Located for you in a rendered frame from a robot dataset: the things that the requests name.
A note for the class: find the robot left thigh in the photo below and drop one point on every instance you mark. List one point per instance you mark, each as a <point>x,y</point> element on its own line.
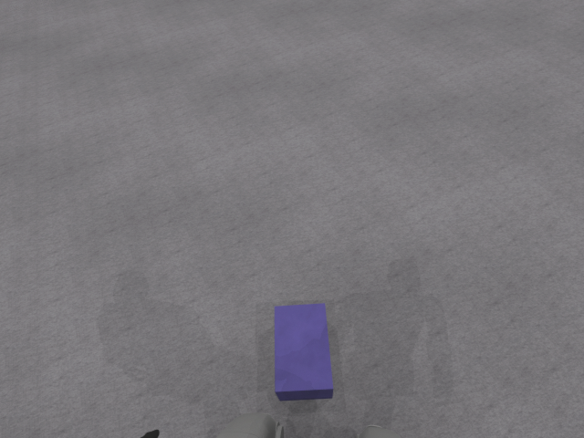
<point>253,425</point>

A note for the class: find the carton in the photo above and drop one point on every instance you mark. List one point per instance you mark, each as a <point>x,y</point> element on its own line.
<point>302,358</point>

